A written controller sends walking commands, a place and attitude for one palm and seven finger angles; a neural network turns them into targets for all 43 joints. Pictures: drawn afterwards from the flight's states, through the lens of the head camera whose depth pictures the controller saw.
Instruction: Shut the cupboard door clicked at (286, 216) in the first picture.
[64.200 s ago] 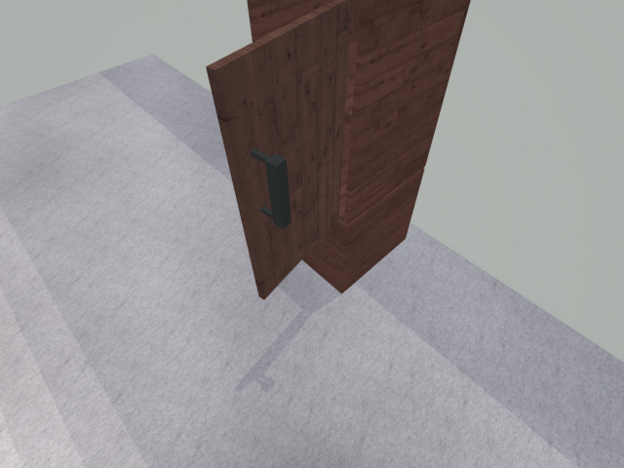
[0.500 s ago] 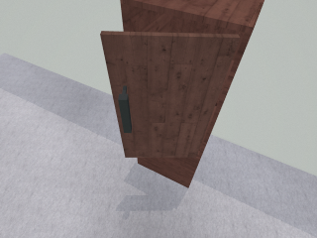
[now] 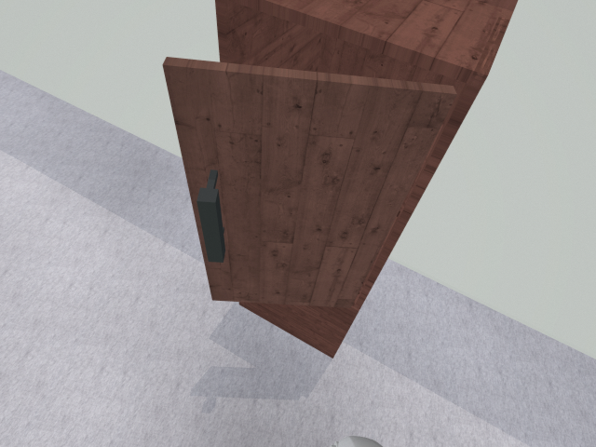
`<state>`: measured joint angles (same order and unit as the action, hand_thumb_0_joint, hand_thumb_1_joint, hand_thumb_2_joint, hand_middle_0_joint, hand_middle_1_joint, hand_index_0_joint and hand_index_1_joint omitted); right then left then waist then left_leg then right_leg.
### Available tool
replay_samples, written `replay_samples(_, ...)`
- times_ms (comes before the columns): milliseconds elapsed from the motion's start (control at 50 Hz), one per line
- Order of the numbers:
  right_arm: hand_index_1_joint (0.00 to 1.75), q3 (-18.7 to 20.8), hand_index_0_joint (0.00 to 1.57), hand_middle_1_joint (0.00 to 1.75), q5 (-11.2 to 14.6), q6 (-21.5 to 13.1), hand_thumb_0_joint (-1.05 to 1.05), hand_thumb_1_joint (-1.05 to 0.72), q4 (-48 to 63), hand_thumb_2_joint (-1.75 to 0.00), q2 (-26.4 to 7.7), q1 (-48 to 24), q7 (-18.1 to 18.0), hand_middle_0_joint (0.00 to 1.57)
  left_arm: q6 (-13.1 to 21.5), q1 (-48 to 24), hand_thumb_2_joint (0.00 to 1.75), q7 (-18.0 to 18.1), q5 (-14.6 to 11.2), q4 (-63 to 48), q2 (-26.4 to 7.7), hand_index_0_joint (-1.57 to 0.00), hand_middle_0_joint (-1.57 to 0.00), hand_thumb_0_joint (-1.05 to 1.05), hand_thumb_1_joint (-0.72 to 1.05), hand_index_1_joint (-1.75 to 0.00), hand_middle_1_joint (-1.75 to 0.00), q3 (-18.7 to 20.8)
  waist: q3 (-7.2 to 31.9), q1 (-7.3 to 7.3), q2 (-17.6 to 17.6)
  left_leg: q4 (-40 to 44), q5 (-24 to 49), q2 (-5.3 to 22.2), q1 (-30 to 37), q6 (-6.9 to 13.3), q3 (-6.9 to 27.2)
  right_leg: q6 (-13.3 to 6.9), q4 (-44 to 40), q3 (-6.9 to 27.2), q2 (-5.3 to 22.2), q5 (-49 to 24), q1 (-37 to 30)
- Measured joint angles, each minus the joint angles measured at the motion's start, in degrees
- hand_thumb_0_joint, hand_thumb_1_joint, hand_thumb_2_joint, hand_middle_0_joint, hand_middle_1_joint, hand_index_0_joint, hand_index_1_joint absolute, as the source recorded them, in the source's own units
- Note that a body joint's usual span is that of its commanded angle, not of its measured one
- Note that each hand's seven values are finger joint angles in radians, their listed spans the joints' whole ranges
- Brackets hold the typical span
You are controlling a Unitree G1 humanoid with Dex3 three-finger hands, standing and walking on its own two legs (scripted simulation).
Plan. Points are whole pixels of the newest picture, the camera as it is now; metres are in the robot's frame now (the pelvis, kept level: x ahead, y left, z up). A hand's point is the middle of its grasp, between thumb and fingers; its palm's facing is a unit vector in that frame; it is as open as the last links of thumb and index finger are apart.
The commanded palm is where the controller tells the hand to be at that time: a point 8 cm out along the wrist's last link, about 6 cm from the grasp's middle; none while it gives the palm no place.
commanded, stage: come to a stop and stand still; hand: left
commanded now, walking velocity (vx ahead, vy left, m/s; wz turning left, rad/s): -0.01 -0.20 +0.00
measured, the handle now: (215, 217) +0.43 +0.17 +0.02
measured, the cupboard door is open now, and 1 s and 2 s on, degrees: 28 28 28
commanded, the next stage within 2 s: look again from close up in 1.06 s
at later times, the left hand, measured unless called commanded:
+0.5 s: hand out of the picture +0.08 +0.12 -0.17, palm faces +0.08 -0.97 -0.22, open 7.3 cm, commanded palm none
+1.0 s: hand out of the picture +0.01 +0.17 -0.16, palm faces +0.02 -0.97 -0.25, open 7.4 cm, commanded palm none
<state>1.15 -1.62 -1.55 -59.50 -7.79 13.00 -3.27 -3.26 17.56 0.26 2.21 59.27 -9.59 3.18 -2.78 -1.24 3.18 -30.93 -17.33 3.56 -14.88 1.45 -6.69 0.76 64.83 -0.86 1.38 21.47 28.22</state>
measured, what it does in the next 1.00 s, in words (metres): steps on the spot: right foot, then left foot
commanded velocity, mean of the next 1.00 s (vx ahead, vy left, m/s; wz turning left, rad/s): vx -0.02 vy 0.07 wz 0.00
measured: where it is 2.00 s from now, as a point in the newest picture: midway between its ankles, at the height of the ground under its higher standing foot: outside the picture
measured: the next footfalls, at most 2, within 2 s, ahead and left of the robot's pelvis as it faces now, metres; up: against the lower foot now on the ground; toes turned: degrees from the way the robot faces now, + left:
right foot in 0.20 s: +0.08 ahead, -0.21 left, +0.00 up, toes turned -4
left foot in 0.56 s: +0.04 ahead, +0.04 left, +0.00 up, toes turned +6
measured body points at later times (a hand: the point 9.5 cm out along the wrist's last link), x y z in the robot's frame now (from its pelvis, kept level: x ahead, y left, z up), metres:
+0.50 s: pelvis +0.01 -0.07 -0.01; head +0.04 -0.05 +0.44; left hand +0.07 +0.17 -0.16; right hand +0.07 -0.31 -0.15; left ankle +0.00 +0.03 -0.71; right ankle +0.04 -0.21 -0.74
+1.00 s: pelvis +0.00 -0.01 +0.00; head +0.01 -0.04 +0.45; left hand +0.00 +0.22 -0.14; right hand +0.05 -0.24 -0.16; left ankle +0.00 +0.03 -0.74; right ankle +0.00 -0.13 -0.74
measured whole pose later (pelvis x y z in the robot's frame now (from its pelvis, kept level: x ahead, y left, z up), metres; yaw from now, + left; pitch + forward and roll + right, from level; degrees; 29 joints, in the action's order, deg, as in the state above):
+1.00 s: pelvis +0.00 -0.01 +0.00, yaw +0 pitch +0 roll +1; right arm -0.3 -0.9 -0.4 -55.8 -12.1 15.2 -1.1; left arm -0.8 17.8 2.0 1.0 59.2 -8.4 -1.0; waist -0.6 -0.6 -3.2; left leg -24.3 -13.3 -5.2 -11.6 6.7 -8.4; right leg 0.0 30.5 -0.4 1.8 16.3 14.1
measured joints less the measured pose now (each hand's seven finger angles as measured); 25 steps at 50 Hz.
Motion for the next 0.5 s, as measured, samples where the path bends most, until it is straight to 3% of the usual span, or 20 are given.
replay_samples(80,0.30,0.5,0.21,0.30,-0.4,0.9,0.00,-0.92,-0.3,-0.90,-0.8,1.3,0.7,0.20,-0.1,-3.6,0.90,-0.4,-0.3,-2.4,-0.9,-0.20,-0.20,0.00,0.91,-0.30,-0.30,0.4,-0.1,0.63,-1.5,2.5,1.3,1.8,0.9,-1.6,1.3,1.1,-9.9,-0.2,2.6,-1.7,-0.2)
replay_samples(140,0.30,1.1,0.21,0.30,-0.7,1.5,0.00,-0.91,0.1,-0.90,-1.4,2.0,1.2,0.20,0.4,-6.0,0.90,-0.5,-0.4,-3.4,-1.4,-0.20,-0.20,0.00,0.91,-0.30,-0.30,0.5,-0.5,1.91,-2.7,1.9,1.0,3.1,0.7,-3.2,2.2,1.2,-18.9,-1.3,2.8,-1.8,-2.8)
replay_samples(200,0.30,1.5,0.21,0.30,-0.3,2.1,0.00,-0.91,0.7,-0.90,-2.0,3.6,1.8,0.20,2.8,-6.6,0.90,-0.3,-0.6,-4.5,-2.4,-0.20,-0.20,0.00,0.91,-0.30,-0.30,0.2,0.0,2.51,-2.2,-3.0,-2.1,2.8,-0.9,-4.4,2.3,0.8,-32.1,-1.8,3.5,-8.7,-8.6)
replay_samples(280,0.30,2.2,0.20,0.30,0.5,3.9,0.00,-0.91,0.1,-0.90,-4.2,2.8,1.8,0.20,4.2,-7.9,0.90,0.7,-0.4,-3.6,-0.4,-0.20,-0.20,0.00,0.91,-0.30,-0.30,-1.1,-0.5,2.53,-5.0,-15.8,-13.3,0.4,-5.3,-3.0,6.0,0.7,-27.9,-2.2,2.6,-4.0,-7.8)
replay_samples(380,0.30,2.2,0.20,0.30,0.8,4.5,0.00,-0.91,0.6,-0.90,-4.1,1.0,2.4,0.19,3.7,-8.3,0.90,1.5,-0.3,-4.2,1.1,-0.20,-0.20,0.00,0.91,-0.30,-0.30,-1.5,-1.0,1.87,-3.9,-26.8,-11.7,-3.5,-9.5,-3.8,4.4,0.2,-30.8,-2.4,3.2,-5.8,-9.7)
replay_samples(440,0.30,2.1,0.20,0.30,0.8,4.9,0.00,-0.91,1.6,-0.90,-3.4,-0.1,2.9,0.19,3.3,-8.1,0.90,1.9,-0.2,-4.7,0.6,-0.21,-0.21,0.00,0.91,-0.30,-0.30,-1.1,-1.0,1.01,-2.6,-25.4,-10.4,-4.6,-9.9,-4.1,3.3,0.4,-32.3,-2.7,3.7,-6.9,-10.1)
replay_samples(500,0.30,1.7,0.20,0.30,0.9,4.4,0.00,-0.91,2.9,-0.90,-2.4,-1.1,3.2,0.19,2.6,-7.2,0.90,1.9,-0.1,-4.8,-0.6,-0.21,-0.21,0.00,0.91,-0.30,-0.30,-0.6,-0.6,0.18,-1.0,-16.1,-7.6,-4.8,-7.1,-3.7,2.7,0.9,-32.2,-2.5,4.2,-7.3,-9.6)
